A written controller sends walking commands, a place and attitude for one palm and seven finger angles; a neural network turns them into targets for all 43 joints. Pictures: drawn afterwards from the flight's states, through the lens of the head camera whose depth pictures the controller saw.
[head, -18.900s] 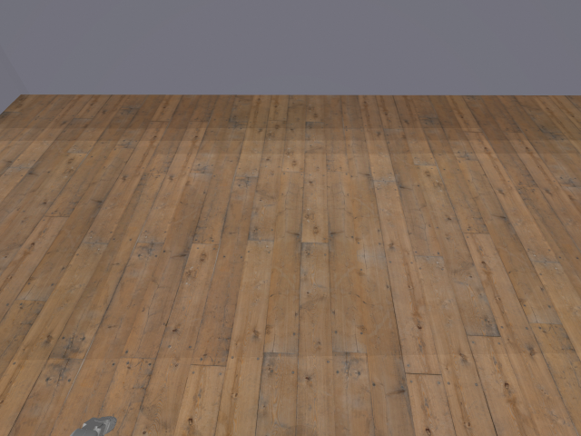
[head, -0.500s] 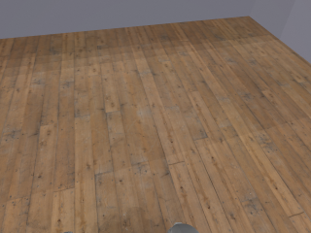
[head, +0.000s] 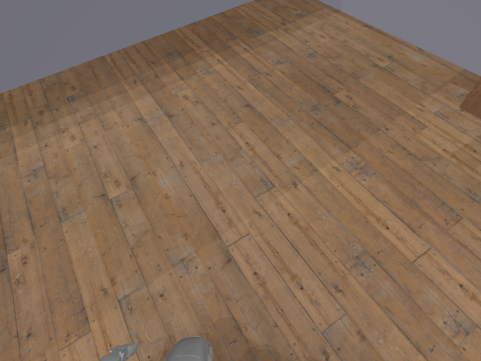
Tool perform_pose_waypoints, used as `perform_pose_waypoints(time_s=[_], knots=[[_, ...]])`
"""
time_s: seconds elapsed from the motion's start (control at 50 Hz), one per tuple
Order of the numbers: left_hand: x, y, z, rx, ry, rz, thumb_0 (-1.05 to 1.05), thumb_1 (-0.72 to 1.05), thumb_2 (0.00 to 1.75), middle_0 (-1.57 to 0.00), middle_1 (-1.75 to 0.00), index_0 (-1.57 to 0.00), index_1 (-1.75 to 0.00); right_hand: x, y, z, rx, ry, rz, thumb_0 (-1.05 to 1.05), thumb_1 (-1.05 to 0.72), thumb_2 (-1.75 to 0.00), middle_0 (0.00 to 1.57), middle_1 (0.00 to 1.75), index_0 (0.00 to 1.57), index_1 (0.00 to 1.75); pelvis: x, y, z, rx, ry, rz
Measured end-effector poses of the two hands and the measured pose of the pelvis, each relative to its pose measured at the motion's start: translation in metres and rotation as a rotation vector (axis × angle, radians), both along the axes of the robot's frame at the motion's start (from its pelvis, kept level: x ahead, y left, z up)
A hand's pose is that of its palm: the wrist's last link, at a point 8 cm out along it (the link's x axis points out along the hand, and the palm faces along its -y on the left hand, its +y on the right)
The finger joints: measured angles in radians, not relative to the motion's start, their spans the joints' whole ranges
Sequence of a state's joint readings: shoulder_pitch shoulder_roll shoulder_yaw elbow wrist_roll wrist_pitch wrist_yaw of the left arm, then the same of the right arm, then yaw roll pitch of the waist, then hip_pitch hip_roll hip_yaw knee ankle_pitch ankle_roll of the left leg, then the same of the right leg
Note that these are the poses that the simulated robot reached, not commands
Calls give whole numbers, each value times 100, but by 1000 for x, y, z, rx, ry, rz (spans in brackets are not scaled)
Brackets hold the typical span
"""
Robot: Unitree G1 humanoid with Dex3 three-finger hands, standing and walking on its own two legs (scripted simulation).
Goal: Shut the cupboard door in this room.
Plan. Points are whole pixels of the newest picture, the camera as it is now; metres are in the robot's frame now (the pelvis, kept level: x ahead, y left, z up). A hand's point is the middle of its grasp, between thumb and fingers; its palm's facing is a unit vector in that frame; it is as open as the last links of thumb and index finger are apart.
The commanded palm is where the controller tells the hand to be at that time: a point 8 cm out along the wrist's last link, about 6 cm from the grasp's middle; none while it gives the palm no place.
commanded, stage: turn or walk to find it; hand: left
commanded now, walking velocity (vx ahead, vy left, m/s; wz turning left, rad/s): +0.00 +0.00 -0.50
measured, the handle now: out of the picture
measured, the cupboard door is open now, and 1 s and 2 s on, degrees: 86 86 86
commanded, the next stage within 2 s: none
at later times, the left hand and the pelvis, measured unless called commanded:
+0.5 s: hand out of the picture +0.13 +0.25 -0.17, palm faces -0.20 -0.96 -0.22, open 7.4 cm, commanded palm none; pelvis +0.01 +0.05 +0.01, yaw -15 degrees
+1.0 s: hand (181, 348) +0.16 +0.13 -0.15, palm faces -0.46 -0.86 -0.22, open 7.4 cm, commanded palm none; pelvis +0.01 -0.01 +0.01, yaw -30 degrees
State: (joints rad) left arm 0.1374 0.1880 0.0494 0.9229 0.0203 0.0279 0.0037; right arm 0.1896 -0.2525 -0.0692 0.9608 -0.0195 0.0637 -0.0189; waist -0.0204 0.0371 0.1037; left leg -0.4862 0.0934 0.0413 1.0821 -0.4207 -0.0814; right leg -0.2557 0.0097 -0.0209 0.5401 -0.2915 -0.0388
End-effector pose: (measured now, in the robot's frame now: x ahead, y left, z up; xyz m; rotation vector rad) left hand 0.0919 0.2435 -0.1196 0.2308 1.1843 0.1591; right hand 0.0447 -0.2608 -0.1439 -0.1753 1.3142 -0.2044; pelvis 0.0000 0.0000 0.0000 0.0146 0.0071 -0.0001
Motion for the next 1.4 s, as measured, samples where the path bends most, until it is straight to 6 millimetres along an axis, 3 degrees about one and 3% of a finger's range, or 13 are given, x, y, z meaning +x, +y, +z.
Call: perform_pose_waypoints(time_s=[0.12,0.22,0.3,0.42,0.52,0.6,0.72,0.82,0.98,1.16,1.26,1.32,1.4], knots=[[-3,4,-9,-28,33,-30,1,90,90,-21,-30,-20,-30,22,4,14,-30,-84,-15,1,-91,-90,20,30,20,30,3,8,1,-10,7,-55],[-4,26,-24,-46,65,-41,1,90,90,-21,-30,-20,-30,39,20,24,-67,-156,-25,0,-91,-90,20,30,20,30,5,27,-4,-31,12,-101],[2,46,-34,-49,93,-65,1,91,90,-21,-30,-20,-30,35,38,32,-86,-193,-41,0,-91,-90,20,30,20,30,6,41,-6,-31,4,-161],[23,58,-21,-45,93,-133,1,91,90,-20,-30,-20,-30,4,56,40,-75,-157,-114,0,-90,-90,20,30,20,30,8,51,6,-54,5,-224],[44,50,-16,-35,87,-199,1,91,90,-20,-30,-20,-30,-34,63,35,-48,-109,-213,0,-90,-90,20,30,20,30,9,50,8,-53,6,-281],[66,26,-13,-32,72,-278,1,91,90,-20,-30,-20,-30,-72,62,25,-23,-55,-306,0,-90,-90,21,30,20,30,6,43,6,-47,2,-330],[103,-33,-10,-19,-22,-423,1,91,90,-20,-30,-20,-30,-135,47,-4,21,23,-441,0,-90,-90,21,30,20,30,-2,19,-9,-17,-5,-404],[106,-65,-1,-22,-76,-468,1,91,90,-20,-30,-20,-30,-161,32,-10,27,76,-486,1,-91,-90,20,30,20,30,-8,6,-8,-21,-16,-442],[85,-69,3,-37,10,-492,0,91,90,-21,-30,-20,-30,-131,7,14,-5,-50,-495,1,-91,-90,20,30,20,30,7,-5,7,-10,-13,-510],[90,-33,-16,-26,158,-462,1,90,90,-21,-30,-20,-30,-48,-8,33,-79,-176,-467,1,-91,-90,20,30,20,30,55,1,4,-29,8,-573],[129,-21,-32,-9,229,-498,1,91,90,-21,-30,-20,-30,-12,0,35,-129,-242,-494,0,-91,-90,20,30,20,30,92,6,-5,-37,6,-650],[170,-35,-24,-11,216,-560,1,91,90,-20,-30,-20,-30,-16,16,38,-110,-213,-562,0,-91,-90,20,30,20,30,112,1,4,-49,7,-686],[232,-73,-13,-27,132,-631,1,91,90,-20,-30,-20,-30,-34,45,34,-51,-104,-660,0,-91,-90,20,30,20,30,137,-12,12,-47,16,-722]])
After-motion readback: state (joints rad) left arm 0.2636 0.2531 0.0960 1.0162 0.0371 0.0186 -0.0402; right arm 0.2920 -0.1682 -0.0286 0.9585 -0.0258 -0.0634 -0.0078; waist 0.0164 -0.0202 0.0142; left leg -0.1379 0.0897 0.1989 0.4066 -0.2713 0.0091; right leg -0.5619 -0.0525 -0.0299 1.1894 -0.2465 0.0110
